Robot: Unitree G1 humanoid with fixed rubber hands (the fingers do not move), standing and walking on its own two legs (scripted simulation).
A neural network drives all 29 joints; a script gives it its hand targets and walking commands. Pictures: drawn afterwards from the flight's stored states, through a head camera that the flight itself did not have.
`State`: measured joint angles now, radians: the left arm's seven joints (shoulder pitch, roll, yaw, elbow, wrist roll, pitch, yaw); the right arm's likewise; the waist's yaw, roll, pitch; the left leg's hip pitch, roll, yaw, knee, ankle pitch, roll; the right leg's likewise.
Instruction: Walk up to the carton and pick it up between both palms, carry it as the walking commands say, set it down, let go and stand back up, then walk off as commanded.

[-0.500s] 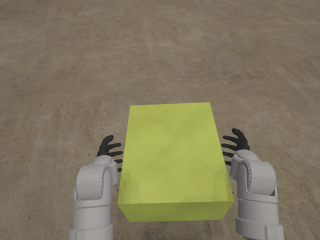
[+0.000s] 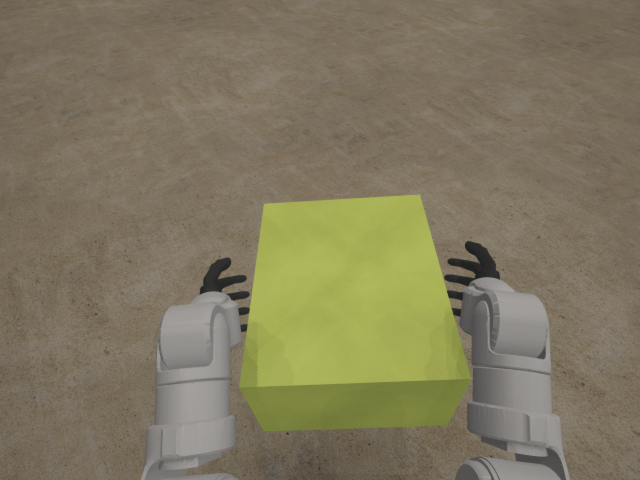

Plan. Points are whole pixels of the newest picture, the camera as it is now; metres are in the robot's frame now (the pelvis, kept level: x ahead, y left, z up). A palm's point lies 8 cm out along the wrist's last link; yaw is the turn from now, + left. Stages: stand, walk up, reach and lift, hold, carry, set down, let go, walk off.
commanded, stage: carry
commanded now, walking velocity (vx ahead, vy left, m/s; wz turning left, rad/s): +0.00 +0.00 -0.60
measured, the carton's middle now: (347, 304) +0.37 -0.01 -0.01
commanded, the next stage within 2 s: none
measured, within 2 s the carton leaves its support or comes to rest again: neither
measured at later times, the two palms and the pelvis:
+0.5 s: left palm (240, 339) +0.25 +0.11 +0.09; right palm (550, 415) +0.18 -0.19 +0.10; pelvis -0.09 +0.03 +0.01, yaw -19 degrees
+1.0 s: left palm (318, 426) +0.17 +0.02 +0.07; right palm out of the picture +0.01 -0.25 +0.11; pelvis -0.19 +0.09 +0.00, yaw -33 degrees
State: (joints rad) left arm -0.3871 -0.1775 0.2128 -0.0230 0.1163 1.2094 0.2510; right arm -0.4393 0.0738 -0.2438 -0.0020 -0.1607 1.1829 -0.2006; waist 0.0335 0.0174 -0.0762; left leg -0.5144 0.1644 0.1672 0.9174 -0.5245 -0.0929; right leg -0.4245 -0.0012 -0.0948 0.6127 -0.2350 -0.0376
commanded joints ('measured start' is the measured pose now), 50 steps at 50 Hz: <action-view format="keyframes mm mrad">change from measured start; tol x32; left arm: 1 -763 -970 -690 -266 -487 -19 -465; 50 -826 -875 -682 -218 -436 -7 -410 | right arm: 1 -644 1183 736 -112 536 10 433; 50 -673 1097 655 -22 541 26 399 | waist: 1 -21 -188 -391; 10 -25 -206 -520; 13 -35 290 -484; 27 -40 185 -409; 31 -16 -331 -484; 50 -35 19 -527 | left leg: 1 -43 -53 -70 65 30 -5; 9 161 -152 -90 -247 92 34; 15 608 297 -348 -435 1020 286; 27 472 200 23 -265 802 106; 30 -47 30 21 32 -76 -15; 44 4 -132 -117 -48 44 4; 50 603 59 -292 -575 172 106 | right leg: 1 304 -253 349 -204 271 -102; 11 114 -135 256 -78 272 -14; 15 -296 -34 62 417 -289 42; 24 -79 25 -92 137 -176 54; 31 498 -351 398 -76 947 -165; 40 438 -236 359 -211 217 -104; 50 -23 -48 215 -16 109 42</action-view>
